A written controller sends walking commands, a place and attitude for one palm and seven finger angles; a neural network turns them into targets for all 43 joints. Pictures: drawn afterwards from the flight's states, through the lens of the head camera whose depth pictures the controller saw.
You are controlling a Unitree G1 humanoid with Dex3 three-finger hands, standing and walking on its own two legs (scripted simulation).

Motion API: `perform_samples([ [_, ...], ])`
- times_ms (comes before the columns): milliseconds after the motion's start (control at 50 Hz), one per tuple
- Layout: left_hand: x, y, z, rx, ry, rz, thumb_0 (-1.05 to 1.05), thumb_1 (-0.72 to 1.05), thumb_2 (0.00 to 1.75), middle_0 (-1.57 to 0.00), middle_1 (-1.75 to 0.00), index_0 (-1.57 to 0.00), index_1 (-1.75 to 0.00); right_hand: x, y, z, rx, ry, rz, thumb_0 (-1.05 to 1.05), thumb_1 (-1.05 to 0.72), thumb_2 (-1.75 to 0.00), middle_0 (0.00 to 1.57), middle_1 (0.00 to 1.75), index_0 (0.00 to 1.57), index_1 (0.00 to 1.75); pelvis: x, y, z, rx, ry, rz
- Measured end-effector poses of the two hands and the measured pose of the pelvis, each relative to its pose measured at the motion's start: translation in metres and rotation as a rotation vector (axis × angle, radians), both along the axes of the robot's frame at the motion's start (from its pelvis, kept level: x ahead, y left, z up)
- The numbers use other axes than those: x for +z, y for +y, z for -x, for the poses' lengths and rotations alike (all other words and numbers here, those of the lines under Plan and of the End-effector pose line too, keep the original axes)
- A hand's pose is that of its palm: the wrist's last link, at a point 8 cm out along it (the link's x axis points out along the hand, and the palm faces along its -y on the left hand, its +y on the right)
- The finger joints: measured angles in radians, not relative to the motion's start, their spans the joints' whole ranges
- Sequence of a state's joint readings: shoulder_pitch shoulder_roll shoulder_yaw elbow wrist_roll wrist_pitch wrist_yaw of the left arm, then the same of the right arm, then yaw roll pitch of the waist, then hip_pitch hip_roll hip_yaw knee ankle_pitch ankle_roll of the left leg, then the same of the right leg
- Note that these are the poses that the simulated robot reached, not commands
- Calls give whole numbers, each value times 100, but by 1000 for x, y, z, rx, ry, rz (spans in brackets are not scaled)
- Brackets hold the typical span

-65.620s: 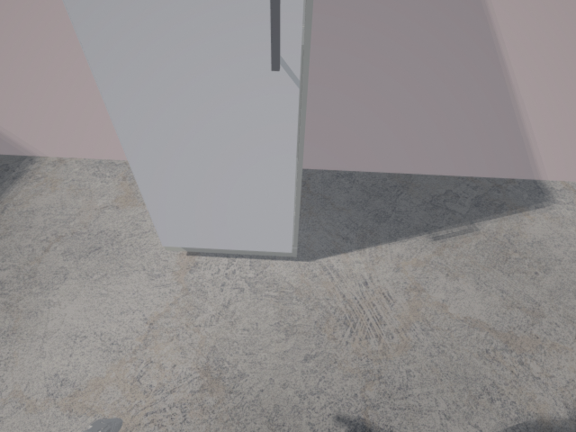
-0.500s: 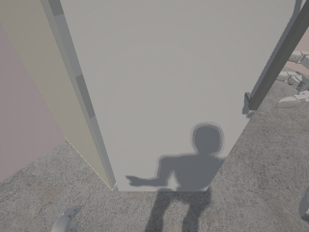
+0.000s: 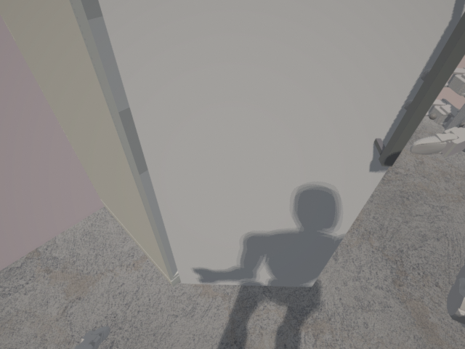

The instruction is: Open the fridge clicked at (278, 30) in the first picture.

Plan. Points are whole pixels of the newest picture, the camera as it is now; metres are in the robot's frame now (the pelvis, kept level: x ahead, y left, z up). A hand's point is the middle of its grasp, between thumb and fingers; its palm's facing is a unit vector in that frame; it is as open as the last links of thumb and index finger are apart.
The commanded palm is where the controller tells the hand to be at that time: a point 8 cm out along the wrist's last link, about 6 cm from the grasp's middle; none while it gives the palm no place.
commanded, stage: slide the fingers in behind the handle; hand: right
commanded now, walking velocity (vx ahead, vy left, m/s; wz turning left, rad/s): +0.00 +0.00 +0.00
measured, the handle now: (421, 87) +0.48 -0.23 +0.25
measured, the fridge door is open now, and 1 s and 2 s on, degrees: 46 46 47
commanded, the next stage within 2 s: grip the handle and tug to test in 1.82 s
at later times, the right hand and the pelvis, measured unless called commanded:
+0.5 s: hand (433, 128) +0.41 -0.23 +0.23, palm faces -0.02 +1.00 -0.03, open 14.0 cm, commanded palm +0.39 -0.29 +0.23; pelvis -0.01 +0.00 +0.00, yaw -1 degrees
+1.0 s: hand (419, 126) +0.41 -0.21 +0.23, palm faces -0.01 +1.00 -0.02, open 14.0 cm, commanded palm +0.38 -0.26 +0.23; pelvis +0.00 +0.01 +0.00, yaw +0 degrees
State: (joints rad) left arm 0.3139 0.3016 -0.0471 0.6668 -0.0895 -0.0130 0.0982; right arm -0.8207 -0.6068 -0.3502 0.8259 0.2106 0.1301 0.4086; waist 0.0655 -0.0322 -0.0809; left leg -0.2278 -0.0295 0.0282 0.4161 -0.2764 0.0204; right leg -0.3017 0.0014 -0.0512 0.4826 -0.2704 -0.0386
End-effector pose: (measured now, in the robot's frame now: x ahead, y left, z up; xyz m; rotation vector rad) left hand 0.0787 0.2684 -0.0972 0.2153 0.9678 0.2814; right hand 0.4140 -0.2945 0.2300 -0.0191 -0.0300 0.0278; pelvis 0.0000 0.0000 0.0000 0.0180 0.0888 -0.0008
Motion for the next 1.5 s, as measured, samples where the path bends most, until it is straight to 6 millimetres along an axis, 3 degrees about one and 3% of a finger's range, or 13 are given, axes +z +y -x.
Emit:
perform_samples([
  [160, 1, -3, -4, 1, -25, 18, 1, 90, 90, -20, -30, -20, -30, -4, -1, 2, -22, 37, -29, -1, 50, -30, 31, 121, 31, 121, 0, 2, 2, 6, -2, 1],
  [420, 8, -3, -23, -35, -74, 13, 1, 90, 90, -20, -30, -20, -30, -5, 0, 22, -8, 2, -8, -1, 50, -30, 30, 120, 31, 120, 1, 4, 4, -3, -25, 2],
  [640, 10, -10, -41, -70, -117, 26, 1, 90, 90, -20, -30, -20, -30, -1, 16, 23, -6, 8, 4, -1, 50, -30, 30, 120, 29, 120, 1, 4, 7, -12, -31, 4],
  [820, 8, -13, -41, -68, -111, 45, 1, 90, 90, -20, -30, -20, -30, -2, 28, 22, 3, 13, -6, -1, 50, -30, 30, 120, 28, 120, 2, 6, 5, -9, -39, 6],
  [1120, 8, -4, -36, -51, -91, 28, 1, 90, 90, -20, -30, -20, -30, -4, 28, 24, -20, 16, 3, -1, 50, -30, 29, 120, 27, 119, 2, 8, 4, -8, -44, 7],
  [1500, 12, -15, -56, -75, -129, 43, 1, 90, 90, -20, -30, -20, -30, -5, 30, 26, -22, 7, -3, -1, 50, -30, 27, 119, 24, 119, 3, 4, -1, -8, -48, 7],
])
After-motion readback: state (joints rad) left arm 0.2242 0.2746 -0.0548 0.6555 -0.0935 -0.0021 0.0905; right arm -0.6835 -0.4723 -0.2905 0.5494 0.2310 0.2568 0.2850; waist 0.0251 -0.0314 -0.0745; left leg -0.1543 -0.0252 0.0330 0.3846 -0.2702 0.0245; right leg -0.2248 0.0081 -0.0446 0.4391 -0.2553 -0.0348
